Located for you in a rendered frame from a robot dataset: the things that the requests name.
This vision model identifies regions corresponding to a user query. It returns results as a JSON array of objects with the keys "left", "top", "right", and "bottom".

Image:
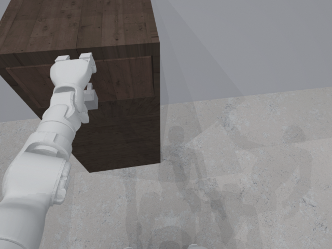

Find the robot left hand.
[{"left": 50, "top": 52, "right": 96, "bottom": 123}]

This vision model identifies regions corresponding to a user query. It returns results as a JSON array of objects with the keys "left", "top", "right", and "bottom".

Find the robot left forearm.
[{"left": 2, "top": 83, "right": 84, "bottom": 198}]

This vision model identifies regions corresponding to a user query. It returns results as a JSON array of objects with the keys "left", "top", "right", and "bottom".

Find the left robot upper arm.
[{"left": 0, "top": 152, "right": 72, "bottom": 249}]

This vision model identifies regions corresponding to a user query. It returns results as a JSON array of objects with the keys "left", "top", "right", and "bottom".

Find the handle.
[{"left": 84, "top": 83, "right": 98, "bottom": 110}]

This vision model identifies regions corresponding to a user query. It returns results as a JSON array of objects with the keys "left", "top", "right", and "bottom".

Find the drawer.
[{"left": 6, "top": 56, "right": 153, "bottom": 107}]

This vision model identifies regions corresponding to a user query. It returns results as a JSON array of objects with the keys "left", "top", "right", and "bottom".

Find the cabinet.
[{"left": 0, "top": 0, "right": 160, "bottom": 173}]

